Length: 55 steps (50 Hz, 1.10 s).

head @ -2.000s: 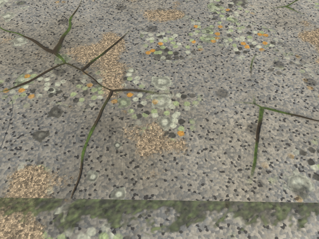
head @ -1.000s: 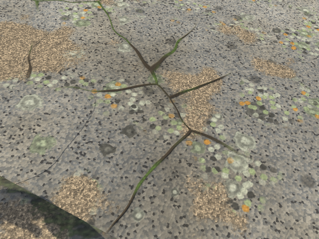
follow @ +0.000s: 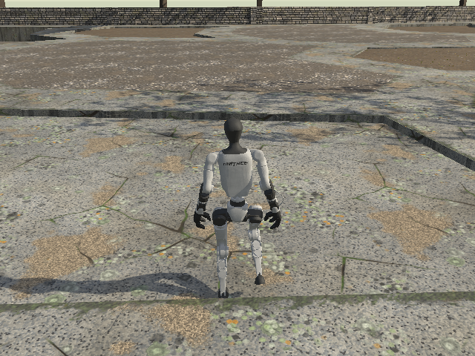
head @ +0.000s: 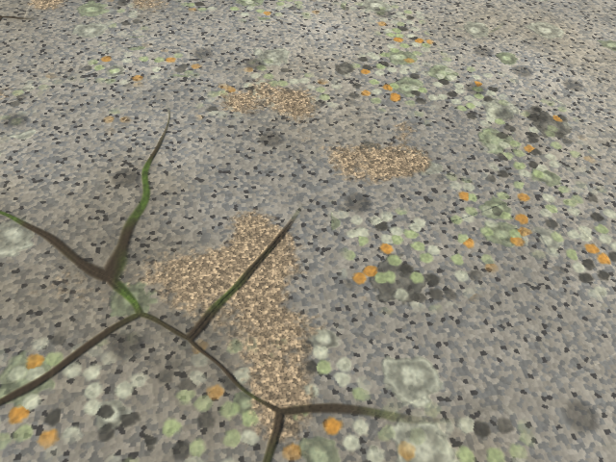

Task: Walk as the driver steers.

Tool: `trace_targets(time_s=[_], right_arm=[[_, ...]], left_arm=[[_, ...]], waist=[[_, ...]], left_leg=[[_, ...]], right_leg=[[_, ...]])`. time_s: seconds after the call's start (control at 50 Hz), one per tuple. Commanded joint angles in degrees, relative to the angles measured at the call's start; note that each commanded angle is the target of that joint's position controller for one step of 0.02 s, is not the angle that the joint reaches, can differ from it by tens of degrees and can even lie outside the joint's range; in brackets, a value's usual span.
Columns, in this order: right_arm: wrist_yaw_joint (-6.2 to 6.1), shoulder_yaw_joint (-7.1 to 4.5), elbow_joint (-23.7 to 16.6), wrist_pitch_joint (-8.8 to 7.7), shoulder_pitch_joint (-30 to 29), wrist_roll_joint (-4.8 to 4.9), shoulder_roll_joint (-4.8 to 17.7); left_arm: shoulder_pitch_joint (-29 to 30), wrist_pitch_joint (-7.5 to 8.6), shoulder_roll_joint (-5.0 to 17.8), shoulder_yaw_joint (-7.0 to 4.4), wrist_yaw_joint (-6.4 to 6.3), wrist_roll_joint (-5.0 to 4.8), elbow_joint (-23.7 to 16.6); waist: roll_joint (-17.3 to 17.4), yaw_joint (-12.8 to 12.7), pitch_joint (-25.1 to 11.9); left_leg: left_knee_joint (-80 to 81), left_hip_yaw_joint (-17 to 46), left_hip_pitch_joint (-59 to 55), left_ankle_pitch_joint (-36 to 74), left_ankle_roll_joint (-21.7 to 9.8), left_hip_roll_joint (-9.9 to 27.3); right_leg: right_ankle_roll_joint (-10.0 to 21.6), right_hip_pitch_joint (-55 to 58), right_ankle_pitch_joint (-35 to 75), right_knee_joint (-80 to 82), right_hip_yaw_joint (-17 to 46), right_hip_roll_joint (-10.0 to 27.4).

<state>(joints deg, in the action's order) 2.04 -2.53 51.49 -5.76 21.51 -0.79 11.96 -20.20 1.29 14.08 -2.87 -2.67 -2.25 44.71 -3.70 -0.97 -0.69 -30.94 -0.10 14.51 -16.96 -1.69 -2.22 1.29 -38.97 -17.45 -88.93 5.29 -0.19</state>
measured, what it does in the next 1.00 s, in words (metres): walks ahead, turning left: right foot, then left foot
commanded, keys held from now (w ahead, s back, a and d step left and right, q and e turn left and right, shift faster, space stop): w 0.30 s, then w+q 0.70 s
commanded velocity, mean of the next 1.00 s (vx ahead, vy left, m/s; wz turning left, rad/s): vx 0.50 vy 0.00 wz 0.20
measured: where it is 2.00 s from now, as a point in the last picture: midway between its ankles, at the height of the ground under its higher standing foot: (205, 282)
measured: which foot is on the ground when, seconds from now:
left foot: down 0.00-0.34, up 0.36-0.86, down 0.88-1.00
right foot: up 0.00-0.32, down 0.34-0.90, up 0.92-1.00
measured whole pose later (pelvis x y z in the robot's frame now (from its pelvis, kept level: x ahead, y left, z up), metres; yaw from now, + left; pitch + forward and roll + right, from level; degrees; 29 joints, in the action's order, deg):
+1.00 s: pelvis +0.53 +0.07 -0.01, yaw +18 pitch +2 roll -1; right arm 2.2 -4.0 40.8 -2.9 9.5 0.9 15.8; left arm -13.2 6.1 15.9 -3.3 0.0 -1.3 48.5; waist -0.1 -0.3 3.8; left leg -32.1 -1.0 23.6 -10.3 -5.4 -4.3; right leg 0.1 -19.6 -23.8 -69.3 0.4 2.7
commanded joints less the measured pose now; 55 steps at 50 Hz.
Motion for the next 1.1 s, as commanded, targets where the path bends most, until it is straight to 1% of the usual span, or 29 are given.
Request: trace_targets(time_s=[0.02,0.04,0.1,0.16,0.24,0.28,0.32,0.34,0.36,0.38,0.4,0.42,0.44,0.46,0.5,0.54,0.6,0.68,0.78,0.84,0.88,0.9,0.92,0.94,0.96,0.98,1.0,1.02,1.1], right_arm=[[-1.43,-1.13,-3.5,-2.49,-3.9,-0.23,7.4],[-1.95,-0.94,-2.4,-2.26,-1.7,-0.36,7.3],[-2.97,-1.11,-0.7,-0.84,2.6,1.17,8.3],[-3.32,-1.13,1.0,0.15,6.6,1.91,9.5],[-3.27,-1.07,3.1,1.61,10.5,1.67,9.4],[-3.37,-1.28,3.2,2.31,10.3,1.55,10.1],[-3.26,-1.57,2.7,2.63,8.8,1.75,11.5],[-3.02,-1.36,1.9,2.49,6.1,1.69,11.6],[-2.91,-0.58,-0.6,1.62,4.2,0.38,10.1],[-1.93,1.46,0.4,0.40,13.2,0.81,3.4],[-1.76,-0.80,0.9,-0.25,8.3,2.67,10.3],[-2.06,-1.59,-2.0,-0.23,1.7,3.75,11.7],[-2.58,-1.59,-2.4,0.14,-1.1,3.38,10.2],[-2.88,-1.93,-2.4,0.97,-1.3,2.46,9.4],[-2.97,-1.62,-1.6,2.87,2.1,2.35,5.6],[-3.25,-1.96,-2.6,3.78,0.7,2.15,5.4],[-3.29,-2.45,-4.9,3.83,-4.2,1.88,6.3],[-1.59,-1.67,-7.7,3.13,-12.0,1.68,5.2],[0.77,-0.99,-13.1,3.29,-20.8,1.78,5.5],[1.47,-1.88,-14.9,3.53,-19.0,1.80,7.5],[0.94,-4.70,-11.7,3.65,-4.5,2.18,12.3],[-0.37,-6.76,-10.0,4.10,4.4,2.31,18.4],[-0.39,-6.99,-11.6,3.50,1.0,2.65,22.5],[-0.17,-5.37,-12.3,2.95,2.8,1.85,17.2],[-0.22,-4.52,-12.1,2.33,1.1,1.34,14.2],[-0.18,-4.05,-12.5,1.89,-2.7,1.54,12.8],[-0.42,-3.44,-13.3,1.73,-6.2,1.48,10.6],[-0.63,-3.10,-14.3,1.70,-8.0,0.95,10.1],[-1.82,-3.71,-14.3,1.55,-6.6,1.62,12.4]], left_arm=[[2.4,1.75,3.6,-1.72,0.83,2.32,-5.3],[3.9,2.03,2.3,-1.33,1.27,2.58,-5.9],[11.6,2.35,-0.7,0.01,2.68,2.13,-8.3],[19.0,2.50,-0.5,0.05,3.82,1.62,-10.6],[26.5,3.09,-0.1,0.12,5.18,1.08,-13.5],[28.2,3.61,0.2,0.11,5.82,0.98,-14.5],[21.9,3.90,3.0,-1.13,5.54,1.43,-13.1],[10.8,4.00,6.3,-2.65,4.97,1.70,-10.1],[-3.0,3.75,12.5,-4.29,3.71,2.96,-7.3],[-4.4,3.46,13.4,-4.11,3.99,2.29,-5.9],[-5.4,2.90,8.3,-3.19,3.52,2.26,-5.2],[0.4,2.94,7.2,-2.54,3.17,1.99,-5.2],[5.4,3.26,5.7,-2.06,3.36,2.00,-5.3],[8.7,3.70,4.0,-1.68,3.80,2.35,-5.3],[11.2,4.81,2.7,-1.77,4.32,2.78,-4.1],[10.9,5.61,3.7,-2.11,4.25,3.11,-2.5],[8.3,5.63,5.1,-2.53,3.09,3.32,0.3],[6.7,5.10,7.2,-2.71,2.11,2.80,2.1],[1.4,3.56,9.8,-3.40,2.01,1.54,4.8],[2.5,2.32,12.3,-4.03,1.70,0.96,4.7],[3.7,1.56,12.6,-3.83,1.19,0.90,4.2],[2.5,2.04,10.5,-2.82,1.07,2.32,2.6],[-1.0,4.01,2.9,-0.32,2.14,2.90,-0.4],[5.1,6.39,8.8,-1.53,3.07,0.98,-1.0],[9.8,7.30,9.9,-1.81,3.37,-0.62,-2.8],[10.5,7.59,8.7,-1.57,2.90,0.16,-2.8],[10.5,7.23,9.2,-2.06,2.37,1.68,-2.2],[9.7,6.55,9.2,-2.30,2.41,2.15,-2.1],[11.7,4.57,6.7,-1.93,2.42,3.15,-3.7]], waist=[[11.9,-1.2,4.4],[11.0,-1.0,3.2],[8.5,2.0,2.3],[6.8,4.6,4.9],[6.4,6.4,6.8],[7.2,5.6,6.0],[10.1,1.2,0.1],[10.0,-4.8,-5.9],[3.6,-9.5,-16.4],[-9.2,-5.0,-25.9],[-2.7,-7.6,-20.6],[-2.3,-5.6,-9.6],[1.5,-3.2,-4.6],[1.8,-0.8,-1.7],[-0.5,2.4,-0.2],[0.1,3.2,1.5],[0.6,2.3,2.7],[1.4,0.0,3.9],[2.0,-2.9,6.7],[-0.7,-0.2,3.5],[-0.2,7.9,-4.7],[8.5,10.5,-10.8],[21.1,4.2,-17.7],[12.6,8.3,-20.2],[10.3,8.1,-12.9],[4.6,5.2,-7.6],[4.2,3.2,-5.3],[5.2,1.5,-4.0],[5.0,0.4,-1.3]], left_leg=[[18.1,12.8,2.8,21.5,-6.7,13.2],[18.3,11.9,0.4,27.5,-7.6,13.8],[19.0,9.1,-6.5,33.3,-7.0,14.4],[20.6,7.2,-9.2,28.9,-5.4,13.5],[18.0,7.2,-17.8,30.7,-6.7,16.0],[14.6,6.6,-20.4,38.5,-7.0,16.5],[5.8,5.7,-18.1,57.7,-6.3,15.2],[-5.4,4.6,-10.7,58.2,-4.8,12.6],[-24.4,2.7,5.4,35.3,-2.9,8.2],[-40.8,5.8,24.0,-17.0,-1.0,0.3],[-44.7,10.0,28.9,-16.1,-0.9,2.5],[-43.0,7.2,31.1,-10.0,-0.5,4.8],[-39.9,5.7,28.7,-5.7,0.0,7.0],[-37.6,5.8,25.4,-2.4,0.4,8.3],[-36.1,6.1,18.9,1.2,0.9,9.7],[-34.6,6.8,20.1,4.5,1.3,9.8],[-28.2,8.4,25.4,13.3,1.6,9.4],[-14.5,4.2,23.4,23.6,1.0,8.4],[-7.0,0.6,27.4,16.5,-1.3,7.8],[-5.9,-4.5,20.0,6.5,-4.2,3.7],[-1.2,-6.6,-1.4,8.2,-7.8,-1.8],[0.0,9.0,-20.0,10.6,-12.0,7.3],[9.9,43.7,-36.7,0.2,-24.0,20.9],[14.6,45.7,-37.7,-0.8,-21.9,21.4],[13.9,36.6,-32.3,4.2,-19.2,19.4],[13.8,29.4,-23.5,11.2,-17.2,16.6],[14.3,24.3,-17.0,17.3,-15.8,14.7],[15.5,22.4,-12.2,21.0,-15.6,13.3],[18.1,17.3,-4.7,27.6,-15.7,10.9]], right_leg=[[0.0,-3.2,13.5,21.0,3.9,4.2],[-0.6,-2.8,15.7,26.2,2.6,4.4],[-0.6,-2.4,22.1,42.6,-0.8,4.1],[-0.2,-0.6,25.7,50.8,-3.5,2.6],[1.2,-3.7,19.1,54.7,-4.9,1.6],[2.5,-1.0,13.5,57.3,-6.5,0.2],[4.8,15.3,11.4,60.3,-9.0,-3.3],[7.5,32.5,16.6,61.7,-6.7,-1.7],[12.2,55.2,23.9,58.6,8.0,12.0],[20.4,70.8,16.6,62.6,31.9,26.0],[17.9,65.2,9.7,66.4,30.5,23.3],[14.8,54.6,12.0,69.3,20.7,20.9],[13.0,45.1,14.6,72.4,14.9,18.0],[11.8,37.6,14.4,75.4,10.7,15.9],[10.7,28.9,13.2,80.1,5.1,14.0],[11.0,25.9,16.8,82.2,0.3,14.1],[10.3,28.6,21.1,82.5,-4.8,13.8],[8.0,30.7,22.1,82.2,-11.3,12.6],[7.3,41.9,24.2,78.5,-13.1,16.7],[5.4,44.9,46.1,69.2,-15.5,17.4],[2.6,39.4,55.3,48.7,-18.5,14.1],[-0.3,23.5,34.9,29.7,-18.9,11.1],[-3.6,-0.2,-13.7,9.6,-10.6,-2.3],[-1.7,-5.6,-13.9,7.5,0.7,0.0],[-0.2,-8.2,-9.8,9.4,0.1,2.1],[0.2,-5.9,-5.4,15.2,0.0,4.7],[-0.2,-2.2,-3.1,20.3,-0.2,6.5],[-0.6,1.5,-1.6,22.3,-0.1,7.1],[-4.3,2.9,4.3,33.1,-2.1,5.8]])
Keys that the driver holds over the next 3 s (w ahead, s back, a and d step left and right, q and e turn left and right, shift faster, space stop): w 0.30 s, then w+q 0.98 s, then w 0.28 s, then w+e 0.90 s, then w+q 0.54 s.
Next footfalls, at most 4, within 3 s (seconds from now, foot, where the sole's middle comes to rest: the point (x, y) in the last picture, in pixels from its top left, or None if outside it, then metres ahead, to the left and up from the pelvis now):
0.34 right None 0.35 -0.11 -0.77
0.88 left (231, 423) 0.61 0.16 -0.77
1.38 right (272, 301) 0.94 0.09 -0.77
1.86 left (148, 269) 1.03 0.43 -0.77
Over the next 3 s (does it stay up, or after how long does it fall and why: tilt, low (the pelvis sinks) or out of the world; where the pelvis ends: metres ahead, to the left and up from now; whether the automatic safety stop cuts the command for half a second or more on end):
stays up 1.55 0.39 -0.01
